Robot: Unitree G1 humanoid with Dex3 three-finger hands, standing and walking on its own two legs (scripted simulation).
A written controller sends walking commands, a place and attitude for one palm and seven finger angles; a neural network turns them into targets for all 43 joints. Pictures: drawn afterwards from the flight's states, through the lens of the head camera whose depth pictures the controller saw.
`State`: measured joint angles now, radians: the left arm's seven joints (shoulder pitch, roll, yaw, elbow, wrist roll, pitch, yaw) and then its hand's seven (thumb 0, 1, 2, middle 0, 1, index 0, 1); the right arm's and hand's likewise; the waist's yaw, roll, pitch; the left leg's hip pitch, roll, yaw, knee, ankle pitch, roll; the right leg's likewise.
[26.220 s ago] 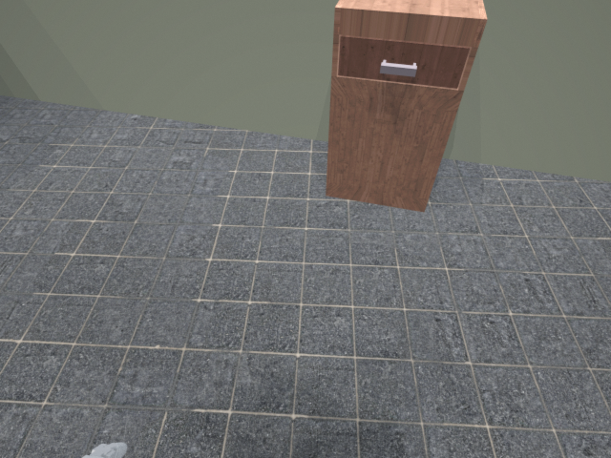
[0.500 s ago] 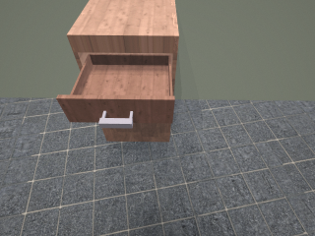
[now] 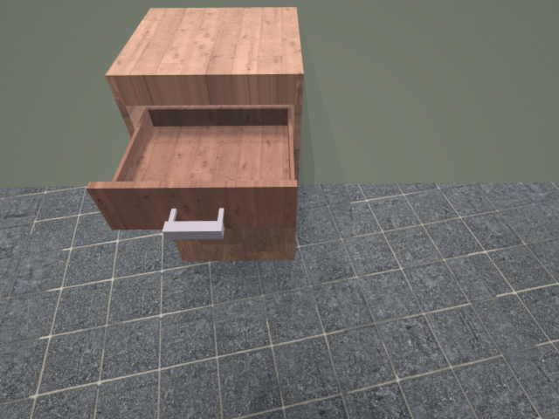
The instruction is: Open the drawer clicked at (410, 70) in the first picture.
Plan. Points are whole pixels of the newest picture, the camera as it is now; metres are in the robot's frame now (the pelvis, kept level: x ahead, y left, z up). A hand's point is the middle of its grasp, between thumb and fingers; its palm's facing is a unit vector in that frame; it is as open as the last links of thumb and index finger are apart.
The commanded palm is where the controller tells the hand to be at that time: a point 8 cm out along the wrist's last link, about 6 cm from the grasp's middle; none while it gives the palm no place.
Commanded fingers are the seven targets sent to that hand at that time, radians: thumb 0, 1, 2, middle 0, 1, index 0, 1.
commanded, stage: look to check the result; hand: left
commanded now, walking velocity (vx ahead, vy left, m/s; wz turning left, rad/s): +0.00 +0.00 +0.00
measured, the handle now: (195, 221) +0.51 +0.21 -0.09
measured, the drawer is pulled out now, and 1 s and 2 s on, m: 0.30 0.30 0.30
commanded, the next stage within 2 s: stand and wait in 0.50 s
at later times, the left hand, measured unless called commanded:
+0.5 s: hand out of the picture +0.00 +0.16 -0.17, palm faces +0.02 -0.98 -0.19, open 7.4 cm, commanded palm none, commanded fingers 0.00 0.90 0.90 -0.20 -0.30 -0.20 -0.30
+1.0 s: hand out of the picture +0.03 +0.17 -0.17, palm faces +0.01 -0.98 -0.21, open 7.4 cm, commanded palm none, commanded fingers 0.00 0.90 0.90 -0.20 -0.30 -0.20 -0.30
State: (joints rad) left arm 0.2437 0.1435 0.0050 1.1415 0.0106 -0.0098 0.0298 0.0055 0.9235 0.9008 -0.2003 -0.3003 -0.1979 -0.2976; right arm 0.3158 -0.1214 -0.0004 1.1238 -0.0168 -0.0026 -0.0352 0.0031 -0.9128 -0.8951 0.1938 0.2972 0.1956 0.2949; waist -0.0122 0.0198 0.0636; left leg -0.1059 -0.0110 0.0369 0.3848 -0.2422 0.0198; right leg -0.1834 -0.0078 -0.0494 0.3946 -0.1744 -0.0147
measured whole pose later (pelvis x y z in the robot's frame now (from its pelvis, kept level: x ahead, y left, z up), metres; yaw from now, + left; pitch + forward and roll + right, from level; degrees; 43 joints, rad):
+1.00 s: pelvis +0.02 -0.01 +0.00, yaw +0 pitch -2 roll +0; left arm 0.22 0.15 0.01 1.15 0.01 -0.01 0.03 0.00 0.91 0.90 -0.20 -0.30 -0.20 -0.30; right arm 0.28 -0.15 -0.01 1.13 -0.02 0.00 -0.04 0.00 -0.91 -0.90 0.19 0.30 0.20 0.29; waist -0.01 0.02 0.08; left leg -0.08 0.01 0.04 0.34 -0.24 0.00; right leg -0.16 0.01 -0.05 0.36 -0.18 -0.03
